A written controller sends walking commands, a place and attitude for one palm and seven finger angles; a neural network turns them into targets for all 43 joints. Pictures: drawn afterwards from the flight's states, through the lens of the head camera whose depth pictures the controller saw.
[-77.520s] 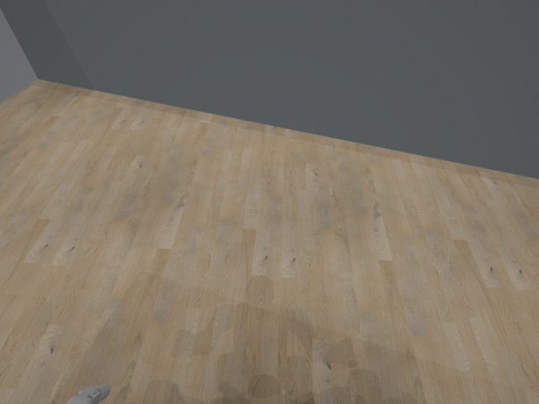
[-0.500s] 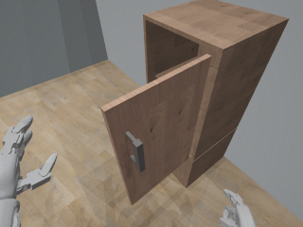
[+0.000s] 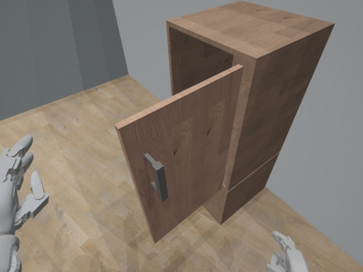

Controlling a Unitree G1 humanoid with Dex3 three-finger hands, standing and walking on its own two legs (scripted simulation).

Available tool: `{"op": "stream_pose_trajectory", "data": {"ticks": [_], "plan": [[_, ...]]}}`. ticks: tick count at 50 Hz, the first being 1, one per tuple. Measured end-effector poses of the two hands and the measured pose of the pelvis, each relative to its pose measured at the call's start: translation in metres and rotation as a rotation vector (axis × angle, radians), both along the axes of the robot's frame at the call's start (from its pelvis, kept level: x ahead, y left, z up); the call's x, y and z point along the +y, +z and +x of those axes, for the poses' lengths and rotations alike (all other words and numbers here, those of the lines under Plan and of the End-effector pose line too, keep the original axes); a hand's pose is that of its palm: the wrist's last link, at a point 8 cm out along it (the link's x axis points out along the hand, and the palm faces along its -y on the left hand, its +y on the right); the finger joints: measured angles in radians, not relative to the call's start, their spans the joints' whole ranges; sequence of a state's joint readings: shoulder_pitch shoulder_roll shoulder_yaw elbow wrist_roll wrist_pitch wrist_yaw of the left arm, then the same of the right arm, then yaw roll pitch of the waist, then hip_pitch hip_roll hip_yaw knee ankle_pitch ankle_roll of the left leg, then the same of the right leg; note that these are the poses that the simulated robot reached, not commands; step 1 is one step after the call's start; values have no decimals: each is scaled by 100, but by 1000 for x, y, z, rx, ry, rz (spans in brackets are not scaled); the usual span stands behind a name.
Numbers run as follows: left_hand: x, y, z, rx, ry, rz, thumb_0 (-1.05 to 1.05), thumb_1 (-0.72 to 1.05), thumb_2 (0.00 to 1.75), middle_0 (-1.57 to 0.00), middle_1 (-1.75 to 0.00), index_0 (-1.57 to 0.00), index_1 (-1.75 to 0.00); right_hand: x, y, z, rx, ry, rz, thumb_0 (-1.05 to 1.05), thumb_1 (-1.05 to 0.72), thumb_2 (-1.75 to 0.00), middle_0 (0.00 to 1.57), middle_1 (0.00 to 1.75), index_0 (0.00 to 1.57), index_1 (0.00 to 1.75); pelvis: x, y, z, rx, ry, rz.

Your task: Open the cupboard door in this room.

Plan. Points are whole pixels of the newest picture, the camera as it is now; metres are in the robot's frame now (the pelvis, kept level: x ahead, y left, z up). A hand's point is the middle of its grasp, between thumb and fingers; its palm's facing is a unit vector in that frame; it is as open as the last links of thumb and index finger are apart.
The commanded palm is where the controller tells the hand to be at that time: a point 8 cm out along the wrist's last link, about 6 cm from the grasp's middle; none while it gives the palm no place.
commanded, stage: step back with the hand held close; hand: left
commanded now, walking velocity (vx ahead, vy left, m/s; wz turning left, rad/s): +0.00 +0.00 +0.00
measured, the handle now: (156, 177) +0.32 +0.11 +0.03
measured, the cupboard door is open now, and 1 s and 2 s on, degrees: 92 92 92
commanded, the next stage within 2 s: stop stepping back and stand still in 1.22 s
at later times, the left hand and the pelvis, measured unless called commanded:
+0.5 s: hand (26, 212) +0.16 +0.28 +0.15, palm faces +0.34 -0.78 -0.53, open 7.4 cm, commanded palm +0.10 +0.32 +0.17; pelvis -0.05 +0.02 -0.01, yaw -1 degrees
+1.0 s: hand out of the picture +0.08 +0.31 +0.16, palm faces +0.44 -0.76 -0.48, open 7.4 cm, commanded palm +0.00 +0.35 +0.17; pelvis -0.13 +0.05 -0.02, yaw +2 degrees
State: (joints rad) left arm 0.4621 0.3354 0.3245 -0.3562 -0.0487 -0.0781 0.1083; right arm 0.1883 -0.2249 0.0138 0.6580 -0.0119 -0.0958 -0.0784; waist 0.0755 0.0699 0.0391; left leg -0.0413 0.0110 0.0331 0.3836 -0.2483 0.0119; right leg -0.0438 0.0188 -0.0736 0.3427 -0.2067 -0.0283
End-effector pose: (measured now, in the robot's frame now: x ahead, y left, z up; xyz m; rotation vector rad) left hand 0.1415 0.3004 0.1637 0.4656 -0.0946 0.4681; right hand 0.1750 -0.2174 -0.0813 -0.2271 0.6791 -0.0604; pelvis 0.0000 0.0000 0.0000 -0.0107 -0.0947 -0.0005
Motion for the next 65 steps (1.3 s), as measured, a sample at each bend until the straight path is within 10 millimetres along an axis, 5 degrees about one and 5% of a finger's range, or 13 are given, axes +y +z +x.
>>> {"op": "stream_pose_trajectory", "data": {"ticks": [10, 19, 30, 45, 54, 65], "plan": [[1, 11, -1, -27, -28, 64, 1, 89, 90, -21, -30, -21, -30, -2, 1, -8, 5, -18, 6, 1, -91, -90, 20, 30, 20, 30, 0, -1, -11, 43, 6, -10], [5, 1, -6, 61, -118, 97, 1, 89, 90, -21, -30, -21, -30, -11, 1, -32, 51, -103, -37, 1, -91, -90, 20, 30, 20, 30, 15, -3, -29, 96, -8, -5], [26, 10, -45, -26, -116, 165, 1, 89, 90, -21, -30, -22, -30, 8, 4, -67, 28, -107, -56, 1, -91, -90, 20, 30, 20, 30, 30, -12, -64, 83, -12, 6], [35, -6, -94, -150, -120, 118, 1, 89, 90, -21, -30, -21, -30, 20, -7, -130, 52, -78, -107, 1, -91, -90, 21, 30, 21, 30, 42, -27, -113, 68, 5, -28], [55, 23, -121, -180, -86, 191, 1, 89, 90, -21, -30, -21, -30, 39, 2, -165, 84, -80, -67, 1, -91, -90, 20, 30, 20, 30, 43, -10, -134, 117, 9, -71], [9, 0, -144, -88, -253, 120, 1, 89, 90, -21, -30, -21, -30, 28, -8, -183, 30, -45, -42, 1, -90, -90, 21, 30, 21, 30, 30, -20, -191, 155, -76, -31]]}}
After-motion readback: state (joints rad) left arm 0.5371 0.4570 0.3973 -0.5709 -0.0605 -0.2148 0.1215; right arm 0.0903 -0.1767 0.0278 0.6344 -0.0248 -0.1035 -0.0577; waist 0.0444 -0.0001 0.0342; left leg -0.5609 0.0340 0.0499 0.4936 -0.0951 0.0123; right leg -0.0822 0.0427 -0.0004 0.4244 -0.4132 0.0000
